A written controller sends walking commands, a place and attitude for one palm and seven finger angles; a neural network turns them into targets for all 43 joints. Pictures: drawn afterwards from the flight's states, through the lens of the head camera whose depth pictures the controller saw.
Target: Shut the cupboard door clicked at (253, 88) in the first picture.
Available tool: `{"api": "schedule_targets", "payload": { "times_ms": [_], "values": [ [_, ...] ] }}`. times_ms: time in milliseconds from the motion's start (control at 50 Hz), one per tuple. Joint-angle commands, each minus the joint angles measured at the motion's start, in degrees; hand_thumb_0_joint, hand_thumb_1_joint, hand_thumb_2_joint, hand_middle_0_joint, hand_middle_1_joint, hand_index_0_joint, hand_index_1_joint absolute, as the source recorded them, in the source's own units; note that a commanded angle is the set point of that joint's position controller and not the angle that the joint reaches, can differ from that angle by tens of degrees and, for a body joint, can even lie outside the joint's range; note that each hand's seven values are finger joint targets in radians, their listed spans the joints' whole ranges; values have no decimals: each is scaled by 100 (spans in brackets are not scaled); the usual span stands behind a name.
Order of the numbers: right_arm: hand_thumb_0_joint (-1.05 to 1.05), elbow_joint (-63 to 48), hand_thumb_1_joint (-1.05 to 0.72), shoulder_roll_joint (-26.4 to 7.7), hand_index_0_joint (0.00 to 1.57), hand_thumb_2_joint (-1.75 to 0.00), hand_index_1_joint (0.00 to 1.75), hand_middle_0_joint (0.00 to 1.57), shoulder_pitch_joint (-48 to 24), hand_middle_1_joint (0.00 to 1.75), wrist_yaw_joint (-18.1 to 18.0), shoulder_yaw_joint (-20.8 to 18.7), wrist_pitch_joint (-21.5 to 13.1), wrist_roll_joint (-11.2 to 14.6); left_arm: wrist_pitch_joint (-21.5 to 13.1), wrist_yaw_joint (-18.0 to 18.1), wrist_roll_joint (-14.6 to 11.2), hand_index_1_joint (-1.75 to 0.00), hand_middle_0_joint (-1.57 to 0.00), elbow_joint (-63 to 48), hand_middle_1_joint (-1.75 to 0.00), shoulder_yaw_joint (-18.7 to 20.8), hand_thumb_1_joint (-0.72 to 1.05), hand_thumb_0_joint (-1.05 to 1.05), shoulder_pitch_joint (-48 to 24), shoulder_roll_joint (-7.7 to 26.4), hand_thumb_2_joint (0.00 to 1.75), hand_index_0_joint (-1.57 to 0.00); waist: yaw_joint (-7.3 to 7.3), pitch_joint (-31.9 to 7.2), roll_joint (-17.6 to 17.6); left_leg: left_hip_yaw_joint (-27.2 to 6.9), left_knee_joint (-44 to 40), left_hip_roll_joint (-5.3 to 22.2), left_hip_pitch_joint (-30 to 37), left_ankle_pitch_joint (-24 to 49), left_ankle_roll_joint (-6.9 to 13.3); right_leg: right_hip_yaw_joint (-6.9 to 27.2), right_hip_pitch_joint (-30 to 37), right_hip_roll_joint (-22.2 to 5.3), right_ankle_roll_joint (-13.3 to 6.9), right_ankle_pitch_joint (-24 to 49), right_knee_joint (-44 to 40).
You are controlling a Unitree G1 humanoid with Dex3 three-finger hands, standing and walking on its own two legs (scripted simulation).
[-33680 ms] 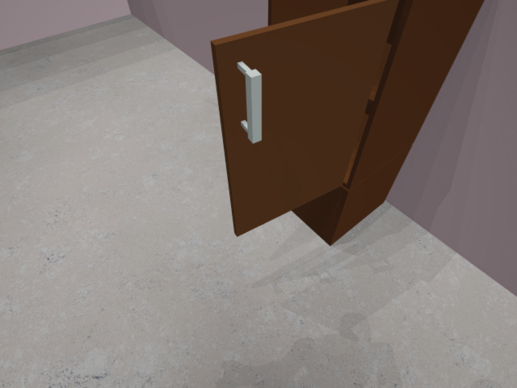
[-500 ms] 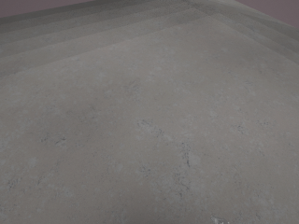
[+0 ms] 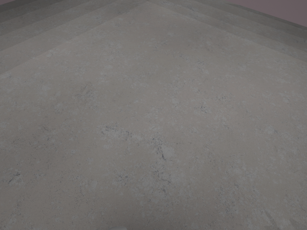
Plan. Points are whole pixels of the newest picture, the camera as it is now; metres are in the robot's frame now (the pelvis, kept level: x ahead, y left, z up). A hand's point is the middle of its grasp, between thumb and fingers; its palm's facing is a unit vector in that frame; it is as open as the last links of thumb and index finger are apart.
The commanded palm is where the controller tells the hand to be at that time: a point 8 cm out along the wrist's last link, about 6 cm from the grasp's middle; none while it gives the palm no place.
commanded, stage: turn to face it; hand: left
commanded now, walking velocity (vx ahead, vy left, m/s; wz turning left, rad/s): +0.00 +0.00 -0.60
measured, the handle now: out of the picture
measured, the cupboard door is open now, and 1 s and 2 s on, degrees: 53 53 53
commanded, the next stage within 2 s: take the last steps up to it in 1.96 s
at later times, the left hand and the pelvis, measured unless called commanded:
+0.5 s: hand (101, 218) +0.17 +0.16 -0.15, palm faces -0.31 -0.91 -0.28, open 7.4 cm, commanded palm none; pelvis +0.00 +0.00 +0.00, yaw -19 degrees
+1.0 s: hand (103, 197) +0.23 +0.17 -0.16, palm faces -0.54 -0.82 -0.19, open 7.4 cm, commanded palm none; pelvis +0.03 +0.04 +0.01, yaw -36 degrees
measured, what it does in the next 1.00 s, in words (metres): steps on the spot, turning right: left foot, then right foot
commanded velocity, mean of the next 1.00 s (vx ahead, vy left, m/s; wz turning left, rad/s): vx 0.00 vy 0.00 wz -0.60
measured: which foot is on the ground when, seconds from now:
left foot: up 0.00-0.00, down 0.02-0.40, up 0.42-0.76, down 0.78-1.00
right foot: down 0.00-0.02, up 0.04-0.38, down 0.40-0.80, up 0.82-1.00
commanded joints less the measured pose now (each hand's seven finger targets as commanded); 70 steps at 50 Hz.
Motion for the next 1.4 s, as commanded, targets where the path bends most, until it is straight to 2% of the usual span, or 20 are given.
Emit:
{"api": "schedule_targets", "payload": {
  "times_ms": [0, 40, 120, 260, 340, 360, 380, 400, 520, 620, 720, 740, 780, 800, 900, 1100, 1200, 1240, 1260, 1380],
  "values": [
    [0, -234, -90, -1281, 20, -90, 30, 20, 853, 30, -104, -258, -281, -96, -8, -9, -156, -30, -20, -638, -30, 124, 90, 0, -131, 478, 90, -20, -240, -968, 1754, -1759, -2093, 1786, 1935, 1871, 636, 37, -1437, 216, -31, -921, 1317],
    [0, -394, -90, -1335, 20, -90, 30, 20, 774, 30, -120, -216, -238, -176, 29, -42, -84, -30, -20, -753, -30, 147, 90, 0, -343, 680, 90, -20, -280, -716, 1146, -1890, -2185, 2434, 1031, 1912, 1389, -85, -1249, -59, 40, -1964, 3110],
    [0, -571, -90, -1036, 20, -90, 30, 20, 60, 30, -135, -130, -225, -172, 128, -214, -51, -30, -20, -621, -30, 177, 90, 0, -406, 598, 90, -20, -1, -122, 1182, -591, -2170, 1721, 647, 1971, 1088, -416, -1352, -260, 199, -1155, 3272],
    [0, -342, -90, -1135, 20, -90, 30, 20, 549, 30, -83, -247, -214, -148, 58, -228, -77, -30, -20, -743, -30, 69, 90, 0, -639, 385, 90, -20, -235, -715, 1284, 100, -1631, 1837, 1536, 3019, 1132, -872, -778, -168, 167, -999, 1485],
    [0, -384, -90, -1178, 20, -90, 30, 20, 299, 30, -13, -313, -170, -82, -49, -185, -64, -30, -20, -596, -30, 107, 90, 0, -35, 579, 90, -20, 88, -950, 1096, 608, -609, 1631, 1107, 2689, 645, -999, 556, -94, -12, 483, -546],
    [0, -453, -90, -981, 20, -90, 30, 20, 262, 30, 22, -290, -163, -23, -110, -138, -26, -30, -20, -477, -30, 176, 90, 0, 282, 967, 90, -20, 232, -1024, 209, 862, 153, 1296, 382, 1752, 313, -255, 1347, -689, -230, 1336, -1049],
    [0, -749, -90, -506, 20, -90, 30, 20, -77, 30, 39, -169, -153, -19, -173, -54, 25, -30, -20, -383, -30, 299, 90, 0, 565, 1533, 90, -20, 428, -804, -1629, 1110, 1334, 388, -1287, -1274, -19, 1639, 1954, -2026, -838, 3244, -1196],
    [0, -826, -90, -646, 20, -90, 30, 20, -242, 30, -8, -155, -60, -38, -149, 22, -54, -30, -20, -322, -30, 324, 90, 0, 760, 1641, 90, -20, 541, -785, -1425, 358, 2345, 289, -1491, -1605, -12, 1849, 1565, -2433, -1347, 3783, -1120],
    [0, -510, -90, -597, 20, -90, 30, 20, -88, 30, 42, -167, -7, -53, -171, 95, -59, -30, -20, -615, -30, 173, 90, 0, -209, 1088, 90, -20, -34, -635, -619, -21, 2439, 272, -1254, -118, -142, 806, 934, -1293, -1042, 2796, -1001],
    [0, -633, -90, -538, 20, -90, 30, 20, -353, 30, 7, -153, -46, -18, -155, 67, -28, -30, -20, -494, -30, 217, 90, 0, 100, 1208, 90, -20, 113, -665, -498, 18, 1321, 41, -912, -311, -139, 1324, 939, -1313, -1189, 2701, -914],
    [0, -507, -90, -568, 20, -90, 30, 20, 253, 30, -58, -140, -164, 25, -87, 47, -52, -30, -20, -555, -30, 244, 90, 0, -303, 1166, 90, -20, -222, -707, -674, 3, -737, -122, 578, 531, -32, 1534, 65, -1034, -818, 2288, -415],
    [0, -419, -90, -740, 20, -90, 30, 20, 477, 30, -81, -161, -222, 16, -59, 35, -101, -30, -20, -601, -30, 203, 90, 0, -356, 1009, 90, -20, -313, -813, -287, -102, -1455, 121, 1337, 1011, 27, 1260, -388, -689, -537, 1755, -47],
    [0, -492, -90, -1557, 20, -90, 30, 20, 713, 30, -128, -276, -267, -98, -28, -23, -145, -30, -20, -731, -30, 110, 90, 0, -94, 581, 90, -20, -281, -1007, 2075, -2214, -2074, 2469, 1962, 2716, 1062, -177, -1598, 306, 74, -2145, 2266],
    [0, -569, -90, -1460, 20, -90, 30, 20, 669, 30, -125, -229, -230, -124, -17, -28, -88, -30, -20, -750, -30, 113, 90, 0, -190, 734, 90, -20, -293, -870, 1386, -2003, -1918, 2547, 1504, 2954, 1310, 1, -1400, -8, 62, -2052, 3025],
    [0, -721, -90, -997, 20, -90, 30, 20, 16, 30, -172, -90, -263, -119, 97, -218, -51, -30, -20, -501, -30, 192, 90, 0, -163, 665, 90, -20, 22, -482, 1102, -397, -1978, 1647, 1174, 2858, 1055, -334, -1542, -251, 288, -938, 3765],
    [0, -317, -90, -1110, 20, -90, 30, 20, 644, 30, -75, -246, -235, -133, 76, -239, -58, -30, -20, -669, -30, 71, 90, 0, -726, 433, 90, -20, -281, -627, 1366, 337, -1681, 1866, 1584, 3151, 1113, -871, -936, -282, 242, -999, 1707],
    [0, -327, -90, -1190, 20, -90, 30, 20, 343, 30, 14, -307, -187, -74, -30, -175, -59, -30, -20, -495, -30, 105, 90, 0, -51, 663, 90, -20, 125, -843, 946, 778, -648, 1739, 768, 2272, 597, -933, 729, -206, -45, 450, -439],
    [0, -696, -90, -486, 20, -90, 30, 20, -46, 30, 68, -133, -152, -35, -167, -32, 1, -30, -20, -286, -30, 294, 90, 0, 587, 1656, 90, -20, 471, -694, -1779, 1142, 1645, 362, -1507, -1583, -60, 1892, 1754, -2214, -959, 2922, -1287],
    [0, -727, -90, -730, 20, -90, 30, 20, -173, 30, 13, -132, -43, -34, -149, 33, -82, -30, -20, -255, -30, 286, 90, 0, 707, 1725, 90, -20, 526, -677, -1329, 278, 2525, 350, -1584, -1580, -8, 1984, 1272, -2472, -1385, 2917, -1345],
    [0, -399, -90, -680, 20, -90, 30, 20, 114, 30, 52, -182, 3, -71, -194, 76, -84, -30, -20, -556, -30, 137, 90, 0, -324, 1066, 90, -20, -95, -554, -733, -18, 2490, 341, -1248, -20, -172, 787, 704, -1287, -1005, 2364, -1152]
  ]
}}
